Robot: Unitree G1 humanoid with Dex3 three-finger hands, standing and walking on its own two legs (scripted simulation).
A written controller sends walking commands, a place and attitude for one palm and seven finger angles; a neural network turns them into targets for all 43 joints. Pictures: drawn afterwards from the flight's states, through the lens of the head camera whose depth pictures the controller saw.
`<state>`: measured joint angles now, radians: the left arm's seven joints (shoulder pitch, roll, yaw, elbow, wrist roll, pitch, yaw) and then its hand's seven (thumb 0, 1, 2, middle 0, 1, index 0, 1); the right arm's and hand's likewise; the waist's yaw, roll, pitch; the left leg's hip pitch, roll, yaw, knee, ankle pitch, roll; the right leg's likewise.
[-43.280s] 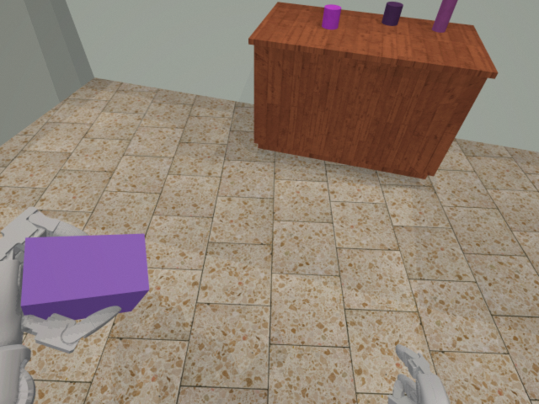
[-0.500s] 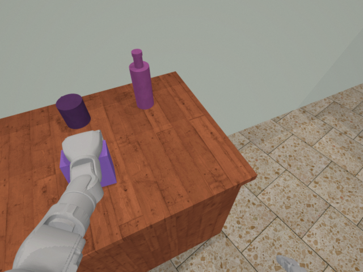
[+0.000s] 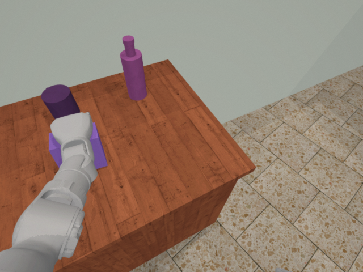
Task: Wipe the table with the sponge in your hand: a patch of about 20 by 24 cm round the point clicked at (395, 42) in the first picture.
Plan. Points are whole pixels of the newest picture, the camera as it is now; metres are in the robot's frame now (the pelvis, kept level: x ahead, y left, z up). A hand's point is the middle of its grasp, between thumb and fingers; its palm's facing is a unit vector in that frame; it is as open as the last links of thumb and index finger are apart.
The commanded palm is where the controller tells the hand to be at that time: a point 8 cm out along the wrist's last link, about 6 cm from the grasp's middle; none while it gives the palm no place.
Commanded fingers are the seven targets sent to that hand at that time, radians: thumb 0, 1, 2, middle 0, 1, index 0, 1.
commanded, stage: wipe forward along the middle lane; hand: left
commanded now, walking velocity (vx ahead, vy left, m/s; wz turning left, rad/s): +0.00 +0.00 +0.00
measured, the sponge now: (81, 154) +0.41 +0.27 -0.03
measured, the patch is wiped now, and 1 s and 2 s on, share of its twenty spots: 0.85 0.85 0.85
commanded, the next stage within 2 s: slide back across to the first lane in 0.06 s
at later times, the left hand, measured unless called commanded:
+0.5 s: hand (59, 138) +0.43 +0.32 +0.01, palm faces -0.12 -0.04 -0.99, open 10.5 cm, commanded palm +0.40 +0.31 +0.07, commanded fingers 0.00 0.10 1.30 -1.20 -1.60 -1.20 -1.60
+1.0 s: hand (40, 146) +0.40 +0.35 +0.01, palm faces -0.12 -0.03 -0.99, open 10.5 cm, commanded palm +0.38 +0.33 +0.06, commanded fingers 0.00 0.10 1.30 -1.20 -1.60 -1.20 -1.60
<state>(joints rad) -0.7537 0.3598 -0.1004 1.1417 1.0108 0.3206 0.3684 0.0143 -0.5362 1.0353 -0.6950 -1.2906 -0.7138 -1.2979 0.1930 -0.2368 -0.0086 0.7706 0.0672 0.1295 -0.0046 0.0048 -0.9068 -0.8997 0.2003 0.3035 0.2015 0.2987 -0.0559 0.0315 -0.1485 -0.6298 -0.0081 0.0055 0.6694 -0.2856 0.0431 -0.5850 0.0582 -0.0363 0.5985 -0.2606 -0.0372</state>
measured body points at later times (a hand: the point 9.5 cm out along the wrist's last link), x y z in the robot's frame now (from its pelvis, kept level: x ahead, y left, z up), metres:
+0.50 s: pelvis +0.02 +0.01 +0.00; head +0.07 +0.02 +0.45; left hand +0.43 +0.31 +0.07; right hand +0.07 -0.25 -0.12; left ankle +0.02 +0.09 -0.72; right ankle +0.01 -0.10 -0.72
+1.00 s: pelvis +0.03 +0.03 +0.01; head +0.08 +0.04 +0.45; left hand +0.41 +0.35 +0.07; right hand +0.16 -0.23 -0.11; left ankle +0.02 +0.09 -0.72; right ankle +0.01 -0.10 -0.72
